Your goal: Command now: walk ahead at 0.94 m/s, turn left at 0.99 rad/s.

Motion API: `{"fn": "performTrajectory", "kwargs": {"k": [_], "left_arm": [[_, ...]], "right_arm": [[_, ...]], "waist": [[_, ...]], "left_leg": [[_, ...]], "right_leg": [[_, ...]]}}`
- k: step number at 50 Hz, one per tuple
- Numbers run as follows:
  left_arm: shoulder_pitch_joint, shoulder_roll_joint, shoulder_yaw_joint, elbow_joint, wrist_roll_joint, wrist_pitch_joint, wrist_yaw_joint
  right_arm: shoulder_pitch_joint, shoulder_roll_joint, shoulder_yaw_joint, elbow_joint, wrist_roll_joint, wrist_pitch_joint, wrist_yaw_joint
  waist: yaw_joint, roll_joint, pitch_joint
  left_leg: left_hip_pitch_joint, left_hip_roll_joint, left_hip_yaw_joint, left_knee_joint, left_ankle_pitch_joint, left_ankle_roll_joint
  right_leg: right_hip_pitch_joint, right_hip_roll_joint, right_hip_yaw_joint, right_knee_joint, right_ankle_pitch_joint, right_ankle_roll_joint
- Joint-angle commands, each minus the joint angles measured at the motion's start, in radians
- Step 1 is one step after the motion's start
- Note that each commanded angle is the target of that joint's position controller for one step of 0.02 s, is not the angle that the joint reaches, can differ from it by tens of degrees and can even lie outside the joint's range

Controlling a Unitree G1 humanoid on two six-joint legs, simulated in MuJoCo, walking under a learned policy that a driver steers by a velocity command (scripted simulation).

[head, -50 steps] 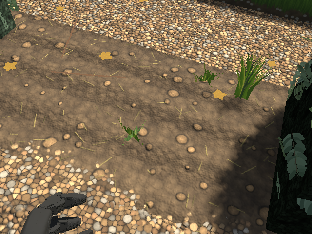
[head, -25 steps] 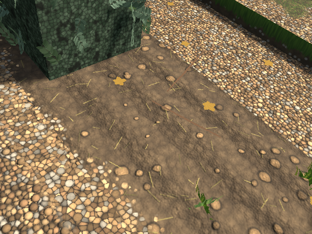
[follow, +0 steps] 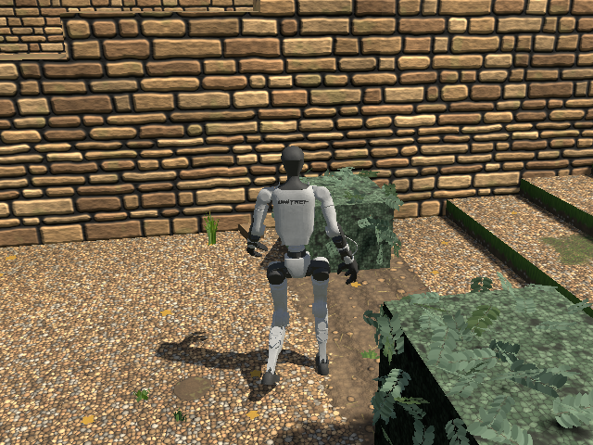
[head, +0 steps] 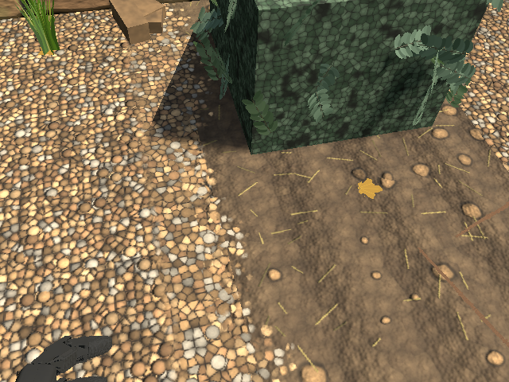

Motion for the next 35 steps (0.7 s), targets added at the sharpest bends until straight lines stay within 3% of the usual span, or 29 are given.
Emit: {"fn": "performTrajectory", "kwargs": {"k": [1,2,3,5,6,9,11,12,14,15,16,17,18,19,20,21,22,23,24,25,26,28,30,31,32,35], "left_arm": [[0.263,0.125,0.044,0.028,0.018,0.025,0.025],[0.255,0.101,0.031,0.050,0.035,0.027,0.029],[0.245,0.075,0.021,0.070,0.034,0.025,0.028],[0.232,0.022,0.005,0.103,0.011,0.024,0.019],[0.228,0.035,0.005,0.117,0.006,0.024,0.021],[0.162,0.105,0.013,0.107,0.021,0.022,0.026],[0.188,0.140,0.015,0.114,0.015,0.023,0.031],[0.217,0.165,0.021,0.114,0.016,0.021,0.034],[0.285,0.242,0.033,0.117,0.017,0.028,0.044],[0.297,0.282,0.041,0.115,0.018,0.038,0.051],[0.273,0.309,0.048,0.102,0.019,0.051,0.054],[0.222,0.312,0.051,0.072,0.011,0.056,0.053],[0.194,0.243,0.033,0.057,0.003,0.044,0.052],[0.295,0.055,-0.026,0.010,0.034,0.006,0.036],[0.300,0.115,-0.032,-0.067,-0.014,-0.044,0.022],[0.140,0.196,-0.017,-0.089,-0.036,-0.064,0.024],[0.097,0.172,-0.019,-0.105,-0.040,-0.066,0.029],[0.121,0.147,-0.026,-0.084,-0.014,-0.054,0.033],[0.167,0.140,-0.021,-0.066,-0.003,-0.037,0.031],[0.184,0.145,-0.017,-0.058,0.004,-0.018,0.026],[0.173,0.142,-0.016,-0.061,0.011,-0.005,0.025],[0.044,0.110,-0.028,-0.110,0.035,0.003,0.024],[-0.072,0.047,-0.044,-0.154,0.041,0.001,0.015],[-0.113,0.031,-0.046,-0.172,0.034,-0.001,0.010],[-0.137,0.043,-0.037,-0.186,0.018,-0.004,0.008],[-0.159,0.119,-0.002,-0.205,-0.025,-0.009,0.013]], "right_arm": [[-0.150,-0.105,-0.011,-0.136,-0.022,-0.041,0.014],[-0.167,-0.080,-0.012,-0.150,-0.019,-0.037,0.023],[-0.178,-0.052,-0.009,-0.164,-0.005,-0.026,0.028],[-0.202,0.001,0.002,-0.189,0.013,-0.002,0.034],[-0.213,0.014,0.008,-0.206,0.006,0.003,0.040],[-0.247,-0.010,0.012,-0.237,-0.003,0.002,0.062],[-0.319,-0.030,0.010,-0.251,-0.010,-0.004,0.078],[-0.373,-0.032,0.011,-0.261,-0.019,-0.011,0.086],[-0.387,-0.066,-0.006,-0.263,-0.021,-0.022,0.099],[-0.328,-0.099,-0.023,-0.255,-0.010,-0.021,0.102],[-0.184,-0.150,-0.052,-0.223,0.003,-0.013,0.100],[0.046,-0.227,-0.093,-0.158,0.004,0.000,0.092],[0.220,-0.267,-0.116,-0.082,0.009,0.012,0.073],[0.132,-0.315,-0.103,-0.108,-0.008,0.009,0.065],[0.088,-0.275,-0.087,-0.170,-0.039,-0.018,0.065],[0.097,-0.221,-0.082,-0.165,-0.040,-0.039,0.065],[0.046,-0.208,-0.074,-0.149,-0.044,-0.060,0.069],[-0.023,-0.188,-0.066,-0.151,-0.047,-0.077,0.073],[-0.086,-0.168,-0.059,-0.156,-0.053,-0.081,0.066],[-0.118,-0.142,-0.048,-0.156,-0.053,-0.079,0.059],[-0.125,-0.123,-0.042,-0.144,-0.040,-0.076,0.051],[-0.111,-0.109,-0.035,-0.125,-0.024,-0.072,0.026],[-0.099,-0.124,-0.043,-0.100,-0.022,-0.062,0.008],[-0.075,-0.140,-0.051,-0.087,-0.020,-0.058,0.006],[-0.047,-0.153,-0.057,-0.074,-0.019,-0.058,0.007],[-0.011,-0.138,-0.061,-0.045,-0.004,-0.058,0.002]], "waist": [[0.182,-0.100,-0.067],[0.152,-0.095,-0.017],[0.129,-0.122,0.016],[0.101,-0.124,0.063],[0.086,-0.116,0.083],[0.047,-0.089,0.131],[0.067,-0.049,0.153],[0.084,-0.019,0.154],[0.064,-0.070,0.092],[0.011,-0.134,0.043],[-0.079,-0.182,-0.038],[-0.195,-0.181,-0.145],[-0.247,-0.037,-0.157],[-0.057,0.338,-0.179],[-0.041,0.291,-0.423],[-0.085,0.075,-0.293],[-0.017,-0.079,-0.131],[0.044,-0.149,-0.069],[0.098,-0.134,-0.024],[0.125,-0.099,0.014],[0.133,-0.078,0.047],[0.098,-0.066,0.109],[0.046,-0.045,0.124],[0.015,-0.037,0.111],[-0.008,-0.019,0.093],[-0.013,0.051,0.070]], "left_leg": [[-0.598,0.131,0.082,0.219,0.129,-0.005],[-0.565,0.163,0.079,0.190,0.157,0.000],[-0.547,0.188,0.081,0.182,0.159,0.010],[-0.603,0.217,0.103,0.177,0.151,0.021],[-0.622,0.221,0.113,0.174,0.174,0.017],[-0.598,0.220,0.156,0.053,0.320,-0.013],[-0.544,0.186,0.225,-0.102,0.423,0.000],[-0.484,0.155,0.287,-0.196,0.469,0.020],[-0.293,0.046,0.393,-0.286,0.470,0.051],[-0.212,0.004,0.415,-0.288,0.411,0.067],[-0.059,-0.029,0.417,-0.279,0.342,0.093],[0.242,-0.049,0.385,-0.330,0.330,0.140],[0.557,0.004,0.246,-0.473,0.418,0.191],[0.706,0.129,-0.115,-0.480,0.467,0.290],[0.807,0.301,-0.631,-0.757,-0.076,0.454],[0.675,0.292,-0.679,-0.896,-0.177,0.371],[0.482,0.279,-0.633,-0.931,-0.125,0.335],[0.313,0.241,-0.546,-0.913,-0.022,0.318],[0.177,0.186,-0.447,-0.901,0.047,0.308],[0.083,0.145,-0.368,-0.918,0.091,0.300],[0.012,0.120,-0.304,-0.931,0.142,0.294],[-0.136,0.054,-0.176,-0.953,0.267,0.274],[-0.242,-0.013,-0.091,-0.923,0.287,0.221],[-0.280,-0.016,-0.090,-0.927,0.241,0.195],[-0.282,-0.001,-0.119,-0.923,0.190,0.182],[-0.077,0.046,-0.212,-0.839,0.174,0.148]], "right_leg": [[0.603,-0.356,0.459,-0.319,-0.229,-0.168],[0.522,-0.327,0.366,-0.335,-0.130,-0.159],[0.462,-0.321,0.305,-0.353,-0.058,-0.158],[0.413,-0.315,0.177,-0.373,0.057,-0.148],[0.382,-0.319,0.124,-0.393,0.106,-0.149],[0.292,-0.290,-0.048,-0.453,0.234,-0.144],[0.302,-0.252,-0.155,-0.470,0.347,-0.123],[0.316,-0.236,-0.200,-0.461,0.482,-0.100],[0.374,-0.247,-0.239,-0.362,1.007,-0.084],[0.420,-0.270,-0.242,-0.250,1.254,-0.081],[0.428,-0.290,-0.238,-0.060,1.424,-0.087],[0.314,-0.291,-0.214,0.207,1.438,-0.089],[0.052,-0.173,-0.207,0.604,0.725,-0.045],[-0.261,0.003,-0.099,1.015,-0.327,-0.023],[-0.442,0.015,0.139,1.091,-0.304,-0.050],[-0.462,-0.032,0.158,0.990,-0.194,-0.082],[-0.447,-0.056,0.155,0.876,-0.140,-0.082],[-0.362,-0.092,0.169,0.802,-0.104,-0.065],[-0.285,-0.116,0.183,0.736,-0.085,-0.042],[-0.243,-0.128,0.178,0.680,-0.081,-0.022],[-0.221,-0.138,0.159,0.602,-0.083,-0.004],[-0.160,-0.119,0.089,0.401,0.021,0.031],[-0.045,-0.072,0.037,0.173,0.247,0.047],[0.037,-0.046,0.018,0.087,0.335,0.047],[0.095,-0.029,0.027,0.039,0.396,0.051],[0.080,-0.039,0.108,-0.067,0.358,0.049]]}}
Velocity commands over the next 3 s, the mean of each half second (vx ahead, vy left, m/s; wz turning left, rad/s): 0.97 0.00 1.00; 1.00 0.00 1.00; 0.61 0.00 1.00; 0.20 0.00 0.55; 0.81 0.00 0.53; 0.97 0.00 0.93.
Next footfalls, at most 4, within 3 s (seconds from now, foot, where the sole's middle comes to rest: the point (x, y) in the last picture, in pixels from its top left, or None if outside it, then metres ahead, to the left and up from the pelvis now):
0.36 left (183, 374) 0.47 0.15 -0.76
0.78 right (168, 218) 0.94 0.21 -0.76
1.24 left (5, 221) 0.94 0.70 -0.76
1.66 right None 1.13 0.86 -0.76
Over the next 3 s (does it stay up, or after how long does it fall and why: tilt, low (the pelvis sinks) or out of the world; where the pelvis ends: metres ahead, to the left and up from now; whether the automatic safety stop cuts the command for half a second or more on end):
stays up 0.68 1.29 0.01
